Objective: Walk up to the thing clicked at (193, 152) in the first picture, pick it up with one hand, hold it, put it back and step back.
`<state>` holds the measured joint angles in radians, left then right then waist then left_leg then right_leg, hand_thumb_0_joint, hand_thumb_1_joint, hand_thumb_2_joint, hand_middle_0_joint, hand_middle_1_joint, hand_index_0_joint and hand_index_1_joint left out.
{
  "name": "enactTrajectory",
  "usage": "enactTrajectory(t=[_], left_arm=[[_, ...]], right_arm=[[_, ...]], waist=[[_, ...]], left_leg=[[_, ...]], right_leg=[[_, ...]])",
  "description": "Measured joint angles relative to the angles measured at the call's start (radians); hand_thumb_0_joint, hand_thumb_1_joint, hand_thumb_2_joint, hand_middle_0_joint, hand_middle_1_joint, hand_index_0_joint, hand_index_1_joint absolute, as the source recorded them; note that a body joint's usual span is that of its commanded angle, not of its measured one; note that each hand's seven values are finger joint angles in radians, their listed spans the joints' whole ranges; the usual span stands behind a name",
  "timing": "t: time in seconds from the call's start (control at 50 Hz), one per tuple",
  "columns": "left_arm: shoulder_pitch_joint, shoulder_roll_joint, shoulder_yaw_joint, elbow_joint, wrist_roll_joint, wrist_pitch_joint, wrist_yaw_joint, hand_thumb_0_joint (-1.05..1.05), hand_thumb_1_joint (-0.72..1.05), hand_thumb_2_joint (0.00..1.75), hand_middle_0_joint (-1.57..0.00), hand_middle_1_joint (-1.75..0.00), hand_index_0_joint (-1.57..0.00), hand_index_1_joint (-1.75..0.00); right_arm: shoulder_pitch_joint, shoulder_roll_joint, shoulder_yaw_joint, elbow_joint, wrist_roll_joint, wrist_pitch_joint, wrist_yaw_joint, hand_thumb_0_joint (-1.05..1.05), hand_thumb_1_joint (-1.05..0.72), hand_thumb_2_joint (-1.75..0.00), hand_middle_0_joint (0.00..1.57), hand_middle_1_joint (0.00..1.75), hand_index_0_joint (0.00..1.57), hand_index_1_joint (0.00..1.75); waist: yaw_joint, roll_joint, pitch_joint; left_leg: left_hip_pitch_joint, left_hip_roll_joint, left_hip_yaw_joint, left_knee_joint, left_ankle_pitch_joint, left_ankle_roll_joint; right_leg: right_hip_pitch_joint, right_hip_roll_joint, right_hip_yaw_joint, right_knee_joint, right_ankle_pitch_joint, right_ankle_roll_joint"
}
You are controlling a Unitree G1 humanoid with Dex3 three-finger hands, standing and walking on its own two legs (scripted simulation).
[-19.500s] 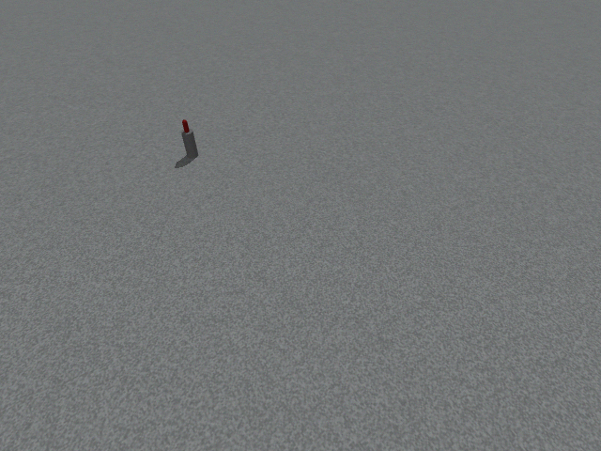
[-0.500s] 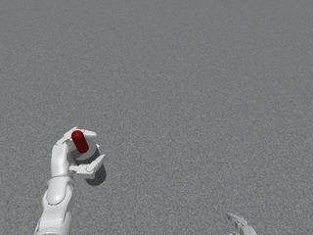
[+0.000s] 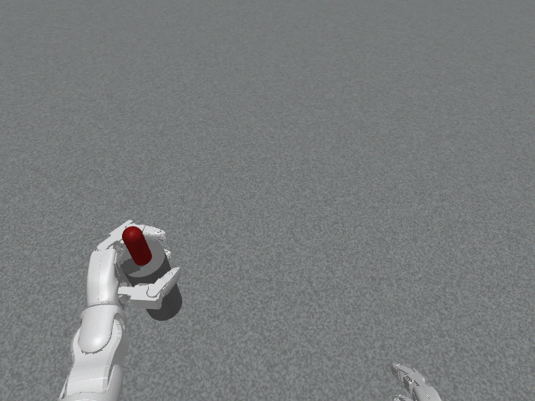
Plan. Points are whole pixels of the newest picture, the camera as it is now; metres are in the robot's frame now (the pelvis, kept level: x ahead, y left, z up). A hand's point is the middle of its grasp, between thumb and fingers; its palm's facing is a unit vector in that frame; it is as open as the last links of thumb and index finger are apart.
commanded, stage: hold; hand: left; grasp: from the side
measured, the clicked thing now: (150, 273) +0.32 +0.17 +0.01
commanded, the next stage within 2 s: crouch in 1.30 s
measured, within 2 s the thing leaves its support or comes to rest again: neither
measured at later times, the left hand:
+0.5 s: hand (151, 261) +0.33 +0.17 +0.03, palm faces +0.13 -0.99 -0.04, open 8.4 cm
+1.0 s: hand (152, 264) +0.33 +0.17 +0.03, palm faces +0.13 -0.99 -0.05, open 8.4 cm
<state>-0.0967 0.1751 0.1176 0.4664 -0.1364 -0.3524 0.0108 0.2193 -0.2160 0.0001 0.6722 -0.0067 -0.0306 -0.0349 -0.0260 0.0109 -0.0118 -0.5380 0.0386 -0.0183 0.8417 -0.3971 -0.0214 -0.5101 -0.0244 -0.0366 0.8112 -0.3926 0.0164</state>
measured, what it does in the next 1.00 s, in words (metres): stands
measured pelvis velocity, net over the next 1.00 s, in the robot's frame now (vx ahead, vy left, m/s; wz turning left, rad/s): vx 0.00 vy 0.00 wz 0.00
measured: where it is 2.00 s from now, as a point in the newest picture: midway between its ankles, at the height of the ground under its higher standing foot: outside the picture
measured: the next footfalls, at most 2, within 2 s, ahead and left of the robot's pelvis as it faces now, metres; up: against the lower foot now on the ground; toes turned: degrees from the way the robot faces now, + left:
none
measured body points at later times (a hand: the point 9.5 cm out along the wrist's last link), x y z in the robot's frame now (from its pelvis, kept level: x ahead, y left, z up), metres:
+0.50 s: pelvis +0.01 +0.00 +0.00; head +0.05 +0.01 +0.45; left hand +0.32 +0.22 +0.03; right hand +0.13 -0.24 -0.11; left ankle +0.02 +0.13 -0.70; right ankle +0.01 -0.13 -0.70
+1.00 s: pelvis +0.00 +0.00 +0.00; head +0.05 +0.00 +0.45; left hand +0.32 +0.22 +0.03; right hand +0.13 -0.24 -0.11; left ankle +0.02 +0.13 -0.70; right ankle +0.01 -0.13 -0.70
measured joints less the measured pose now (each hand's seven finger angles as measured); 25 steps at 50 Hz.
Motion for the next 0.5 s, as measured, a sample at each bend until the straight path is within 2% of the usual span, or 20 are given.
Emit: enactTrajectory(t=[0.18, 0.4, 0.5], left_arm=[[0.0, 0.0, 0.015, -0.017, 0.009, -0.004, 0.008, 0.0, -0.21, 1.11, -0.78, -1.07, -0.82, -1.07], [-0.032, 0.011, 0.02, 0.025, -0.001, -0.006, 0.005, 0.0, -0.21, 1.11, -0.78, -1.07, -0.82, -1.07], [-0.014, 0.004, 0.006, 0.009, -0.001, -0.008, -0.002, 0.0, -0.21, 1.11, -0.78, -1.07, -0.82, -1.07]], right_arm=[[0.0, 0.007, 0.002, -0.001, -0.002, 0.003, 0.0, 0.01, -0.93, -0.9, 0.2, 0.3, 0.2, 0.3], [0.007, 0.004, -0.002, 0.008, 0.001, -0.003, 0.003, 0.01, -0.93, -0.9, 0.2, 0.3, 0.2, 0.3], [0.012, 0.001, -0.006, 0.008, -0.001, -0.006, 0.007, 0.01, -0.93, -0.9, 0.2, 0.3, 0.2, 0.3]], waist=[[-0.002, -0.006, 0.007], [0.0, 0.0, 0.003], [0.0, -0.001, 0.001]], left_leg=[[0.001, 0.002, 0.004, -0.003, 0.001, 0.0], [0.003, 0.0, 0.004, -0.006, -0.002, 0.001], [0.001, 0.001, 0.005, -0.005, -0.006, 0.001]], right_leg=[[-0.001, 0.002, 0.004, -0.002, 0.002, 0.0], [0.002, 0.0, 0.004, -0.006, -0.001, 0.001], [0.0, 0.001, 0.005, -0.007, -0.003, 0.002]])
